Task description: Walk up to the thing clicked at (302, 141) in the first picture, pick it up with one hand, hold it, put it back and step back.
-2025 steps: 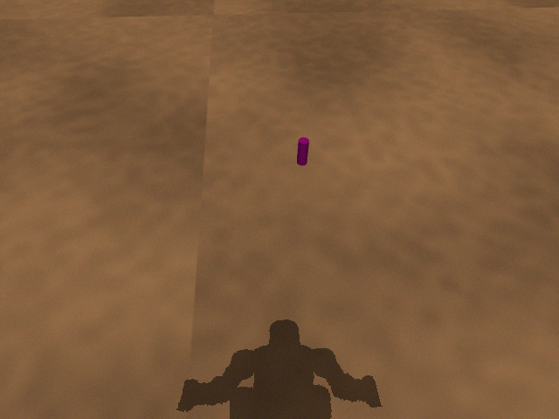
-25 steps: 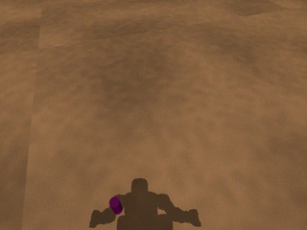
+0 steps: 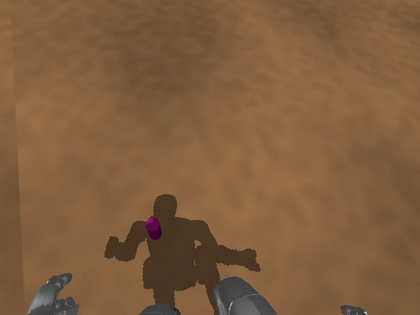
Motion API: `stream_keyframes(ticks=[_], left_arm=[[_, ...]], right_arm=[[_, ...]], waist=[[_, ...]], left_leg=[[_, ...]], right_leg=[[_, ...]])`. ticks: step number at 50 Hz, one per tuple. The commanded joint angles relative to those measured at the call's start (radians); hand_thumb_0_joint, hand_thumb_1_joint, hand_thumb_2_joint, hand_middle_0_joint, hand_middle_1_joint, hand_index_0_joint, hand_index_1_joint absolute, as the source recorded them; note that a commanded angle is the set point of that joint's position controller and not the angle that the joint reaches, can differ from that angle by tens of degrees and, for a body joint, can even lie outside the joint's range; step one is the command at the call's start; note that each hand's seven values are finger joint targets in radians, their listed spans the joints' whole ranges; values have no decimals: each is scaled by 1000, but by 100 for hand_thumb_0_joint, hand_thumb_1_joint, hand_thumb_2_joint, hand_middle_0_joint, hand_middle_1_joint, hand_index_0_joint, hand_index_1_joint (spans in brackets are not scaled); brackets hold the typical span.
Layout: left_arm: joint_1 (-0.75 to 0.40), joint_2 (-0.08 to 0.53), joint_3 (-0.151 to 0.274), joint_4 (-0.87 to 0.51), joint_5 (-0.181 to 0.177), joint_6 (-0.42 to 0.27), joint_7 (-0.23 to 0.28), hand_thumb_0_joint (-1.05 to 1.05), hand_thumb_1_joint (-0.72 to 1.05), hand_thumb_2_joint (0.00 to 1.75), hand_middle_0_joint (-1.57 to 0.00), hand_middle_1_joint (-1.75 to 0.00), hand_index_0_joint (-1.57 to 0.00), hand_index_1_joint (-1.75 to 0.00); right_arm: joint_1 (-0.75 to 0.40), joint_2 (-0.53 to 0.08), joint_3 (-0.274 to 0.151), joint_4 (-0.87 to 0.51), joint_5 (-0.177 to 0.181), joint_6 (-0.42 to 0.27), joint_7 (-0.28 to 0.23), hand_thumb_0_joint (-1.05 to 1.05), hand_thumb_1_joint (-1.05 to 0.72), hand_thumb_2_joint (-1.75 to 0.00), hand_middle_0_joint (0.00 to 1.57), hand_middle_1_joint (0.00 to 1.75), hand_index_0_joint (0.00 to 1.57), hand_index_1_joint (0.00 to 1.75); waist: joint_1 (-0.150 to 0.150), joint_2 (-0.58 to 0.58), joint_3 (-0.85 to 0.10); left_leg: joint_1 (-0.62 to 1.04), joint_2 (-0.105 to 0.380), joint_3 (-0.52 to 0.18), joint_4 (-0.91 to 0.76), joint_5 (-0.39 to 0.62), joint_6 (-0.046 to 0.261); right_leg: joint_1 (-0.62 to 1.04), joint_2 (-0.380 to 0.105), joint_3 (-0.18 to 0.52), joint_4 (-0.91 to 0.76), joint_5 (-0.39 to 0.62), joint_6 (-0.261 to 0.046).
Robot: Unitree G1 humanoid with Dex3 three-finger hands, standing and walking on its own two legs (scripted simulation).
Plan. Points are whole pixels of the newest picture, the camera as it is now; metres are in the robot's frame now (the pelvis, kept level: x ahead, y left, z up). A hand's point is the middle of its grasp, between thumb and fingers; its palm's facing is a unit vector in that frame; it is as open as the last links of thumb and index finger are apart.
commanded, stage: step back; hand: left
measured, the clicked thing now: (154, 229) +0.44 +0.16 -0.69
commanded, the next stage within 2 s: none
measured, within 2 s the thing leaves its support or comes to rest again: neither
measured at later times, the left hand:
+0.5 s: hand out of the picture +0.04 +0.26 -0.14, palm faces -0.04 -0.92 -0.40, open 7.4 cm
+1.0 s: hand out of the picture -0.13 +0.27 -0.17, palm faces -0.11 -0.91 -0.40, open 7.4 cm
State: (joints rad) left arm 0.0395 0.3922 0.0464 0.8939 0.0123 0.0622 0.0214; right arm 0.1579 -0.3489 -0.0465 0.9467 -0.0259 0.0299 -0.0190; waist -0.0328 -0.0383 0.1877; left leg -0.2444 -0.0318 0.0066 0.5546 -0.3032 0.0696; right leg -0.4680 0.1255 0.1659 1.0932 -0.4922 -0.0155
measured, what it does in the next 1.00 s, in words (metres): walks backwards: right foot, then left foot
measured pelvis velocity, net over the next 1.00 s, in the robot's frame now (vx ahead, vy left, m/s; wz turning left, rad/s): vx -0.24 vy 0.00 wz -0.10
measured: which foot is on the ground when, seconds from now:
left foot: down 0.00-0.26, up 0.28-0.54, down 0.56-1.00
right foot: up 0.00-0.18, down 0.20-0.58, up 0.60-0.96, down 0.98-1.00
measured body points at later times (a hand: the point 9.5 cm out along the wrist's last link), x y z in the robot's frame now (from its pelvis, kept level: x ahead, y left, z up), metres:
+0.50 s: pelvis -0.09 +0.01 -0.01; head -0.03 +0.00 +0.44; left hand +0.04 +0.31 -0.11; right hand +0.00 -0.32 -0.13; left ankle -0.15 +0.13 -0.69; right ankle -0.04 -0.12 -0.74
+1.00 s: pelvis -0.24 +0.00 -0.02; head -0.17 +0.00 +0.42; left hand -0.13 +0.32 -0.14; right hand -0.13 -0.33 -0.12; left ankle -0.14 +0.13 -0.74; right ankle -0.27 -0.14 -0.74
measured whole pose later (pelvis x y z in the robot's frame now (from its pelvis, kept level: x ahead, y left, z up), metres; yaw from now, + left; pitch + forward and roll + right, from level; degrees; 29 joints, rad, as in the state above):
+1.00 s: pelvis -0.24 +0.00 -0.02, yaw -6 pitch -3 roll -1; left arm 0.19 0.40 0.09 0.84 0.03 0.05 -0.01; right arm 0.10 -0.40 -0.05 0.80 -0.02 0.02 -0.02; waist 0.02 0.00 0.20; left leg -0.41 0.07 0.02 0.69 -0.23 -0.01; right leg -0.23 0.03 0.09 0.66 -0.38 0.02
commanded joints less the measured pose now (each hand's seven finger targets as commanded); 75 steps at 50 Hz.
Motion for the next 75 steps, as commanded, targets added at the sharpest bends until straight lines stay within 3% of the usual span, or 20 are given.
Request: stream_keyframes(ticks=[1, 10, 14, 18, 24, 28, 30, 31, 35, 43, 47, 50, 52, 56, 63, 66, 68, 69, 72, 75], left_arm=[[51, 164, 57, -92, 3, -22, 13, 0, 90, 90, -20, -30, -20, -30], [156, 154, 71, -70, 19, -46, 2, 0, 90, 90, -20, -30, -20, -30], [55, 290, 99, -142, 22, -56, 1, 0, 90, 90, -20, -30, -20, -30], [18, 201, 87, -170, 14, -51, 11, 0, 90, 90, -20, -30, -20, -30], [101, 188, 86, -192, 25, -32, 9, 0, 90, 90, -20, -30, -20, -30], [88, 182, 75, -214, 1, -1, -9, 0, 90, 90, -20, -30, -20, -30], [55, 173, 81, -221, 8, -3, 5, 0, 90, 90, -20, -30, -20, -30], [5, 197, 90, -222, 22, -5, 15, 0, 90, 90, -20, -30, -20, -30], [148, 181, 95, -163, -4, -6, -1, 0, 90, 90, -20, -30, -20, -30], [122, 164, 89, -193, 11, -20, -7, 0, 90, 90, -20, -30, -20, -30], [229, 156, 92, -134, 15, -28, -17, 0, 90, 90, -20, -30, -20, -30], [291, 221, 115, -104, 35, -37, -21, 0, 90, 90, -20, -30, -20, -30], [149, 377, 140, -173, 41, -34, -21, 0, 90, 90, -20, -30, -20, -30], [11, 218, 104, -218, 28, -40, -9, 0, 90, 90, -20, -30, -20, -30], [105, 202, 102, -235, 32, -20, 5, 0, 90, 90, -20, -30, -20, -30], [88, 186, 82, -247, 8, 7, -4, 0, 90, 90, -20, -30, -20, -30], [127, 131, 71, -250, 5, 12, -3, 0, 90, 90, -20, -30, -20, -30], [55, 184, 92, -253, 17, 10, 13, 0, 90, 90, -20, -30, -20, -30], [87, 188, 98, -208, 4, 16, 1, 0, 90, 90, -20, -30, -20, -30], [137, 193, 107, -189, 16, 15, -3, 0, 90, 90, -20, -30, -20, -30]], right_arm=[[10, -249, -72, -101, 3, -28, -29, 0, -90, -90, 20, 30, 20, 30], [-33, -275, -71, -135, 21, -13, -12, 0, -90, -90, 20, 30, 20, 30], [-36, -225, -62, -133, 24, 0, -16, 0, -90, -90, 20, 30, 20, 30], [20, -224, -52, -100, 28, -3, -7, 0, -90, -90, 20, 30, 20, 30], [42, -203, -39, -129, 23, -24, -16, 0, -90, -90, 20, 30, 20, 30], [84, -218, -64, -113, -10, -40, -15, 0, -90, -90, 20, 30, 20, 30], [26, -392, -97, -143, -18, -35, -2, 0, -90, -90, 20, 30, 20, 30], [5, -411, -106, -158, -14, -39, -5, 0, -90, -90, 20, 30, 20, 30], [-90, -266, -64, -175, -15, -49, -17, 0, -90, -90, 20, 30, 20, 30], [51, -291, -84, -181, -1, -42, -28, 0, -90, -90, 20, 30, 20, 30], [-21, -316, -87, -211, 0, -24, -13, 0, -90, -90, 20, 30, 20, 30], [-51, -263, -68, -227, 21, -9, -9, 0, -90, -90, 20, 30, 20, 30], [-73, -234, -71, -230, 20, -3, -31, 0, -90, -90, 20, 30, 20, 30], [47, -242, -61, -150, 32, -8, -20, 0, -90, -90, 20, 30, 20, 30], [74, -220, -45, -164, 13, -35, -24, 0, -90, -90, 20, 30, 20, 30], [143, -222, -63, -130, -10, -46, -23, 0, -90, -90, 20, 30, 20, 30], [62, -371, -95, -156, -35, -47, -17, 0, -90, -90, 20, 30, 20, 30], [74, -431, -108, -177, -25, -46, -16, 0, -90, -90, 20, 30, 20, 30], [-46, -296, -71, -186, -30, -56, -32, 0, -90, -90, 20, 30, 20, 30], [13, -264, -75, -183, -11, -56, -31, 0, -90, -90, 20, 30, 20, 30]], waist=[[7, 145, -238], [44, 118, -273], [57, -249, -185], [33, -95, -145], [61, -151, -287], [32, -81, -271], [9, 237, -206], [-28, 280, -166], [86, 152, -139], [-15, 178, -254], [31, 248, -281], [67, 85, -275], [92, -275, -161], [5, -125, -115], [66, -187, -231], [36, -96, -257], [81, 245, -227], [-10, 291, -221], [73, 147, -154], [55, 138, -198]], left_leg=[[301, 235, -213, -51, 762, 84], [93, 223, -207, 30, 462, 70], [-114, -56, -102, 534, -340, -69], [-157, -103, -142, 628, -246, -77], [-181, -5, -57, 159, -215, -92], [107, 54, -88, -214, 219, -64], [32, 415, -475, -231, 395, 144], [-89, 482, -570, -273, 345, 232], [45, 243, -196, -149, 536, 100], [259, 291, -223, -52, 559, 172], [95, 271, -201, -21, 398, 131], [-144, 152, -160, 117, 148, 12], [-216, -49, -103, 544, -342, -78], [-214, -95, -150, 661, -173, -74], [-180, 12, -52, 165, -201, -82], [20, 27, -59, -215, 174, -61], [155, 343, -475, -194, 481, 55], [-22, 466, -594, -224, 449, 168], [-20, 284, -280, -152, 570, 102], [124, 278, -254, -86, 615, 132]], right_leg=[[-66, -33, -2, -73, 37, 23], [288, -99, -102, -632, 337, -30], [189, -515, 397, -723, 689, -336], [184, -347, 130, -689, 704, -234], [502, -306, 70, -561, 769, -184], [247, -211, 12, -405, 497, -72], [-2, -11, -36, -103, -132, 2], [37, -32, 33, 60, -155, 9], [-60, 2, 69, 195, 17, -2], [-5, -78, -15, -189, -25, 59], [213, -103, -127, -504, 110, 23], [374, -184, 31, -681, 287, -42], [55, -525, 406, -814, 265, -281], [102, -307, 51, -687, 503, -161], [394, -350, 72, -560, 632, -182], [297, -268, 8, -381, 537, -98], [-94, -37, -99, -119, -86, -14], [-8, -49, 9, 7, -181, 5], [-47, -16, 92, 219, -20, -1], [-86, -15, 55, 224, 0, 27]])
